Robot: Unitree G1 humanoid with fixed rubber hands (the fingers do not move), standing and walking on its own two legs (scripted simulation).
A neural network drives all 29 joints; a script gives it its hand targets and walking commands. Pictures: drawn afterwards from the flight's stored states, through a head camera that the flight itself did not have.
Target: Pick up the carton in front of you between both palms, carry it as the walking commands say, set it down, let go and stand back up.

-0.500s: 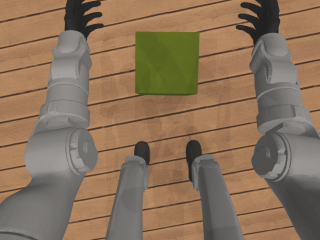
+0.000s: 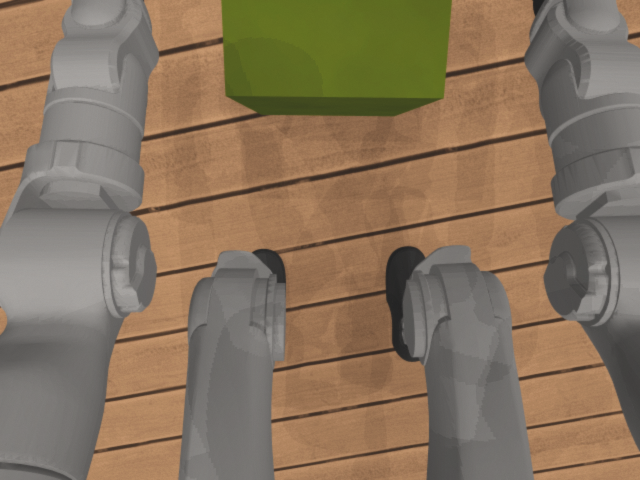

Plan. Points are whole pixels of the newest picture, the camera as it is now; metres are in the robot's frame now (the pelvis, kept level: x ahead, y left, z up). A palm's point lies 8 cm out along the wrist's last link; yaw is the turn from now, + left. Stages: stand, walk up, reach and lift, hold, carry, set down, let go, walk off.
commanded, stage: reach and lift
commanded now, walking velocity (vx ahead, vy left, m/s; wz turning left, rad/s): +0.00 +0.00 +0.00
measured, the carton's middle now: (332, 21) +0.56 +0.01 -0.30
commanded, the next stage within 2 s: none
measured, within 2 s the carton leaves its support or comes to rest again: leaves its support in 1.12 s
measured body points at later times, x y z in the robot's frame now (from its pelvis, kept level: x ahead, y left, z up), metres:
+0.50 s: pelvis +0.00 +0.00 -0.06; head +0.38 +0.01 +0.17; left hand +0.58 +0.18 -0.24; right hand +0.57 -0.18 -0.24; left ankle +0.10 +0.13 -0.39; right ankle +0.10 -0.13 -0.39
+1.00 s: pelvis +0.00 +0.00 -0.06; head +0.38 +0.01 +0.17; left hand +0.58 +0.16 -0.23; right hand +0.57 -0.15 -0.23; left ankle +0.10 +0.13 -0.39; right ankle +0.10 -0.13 -0.39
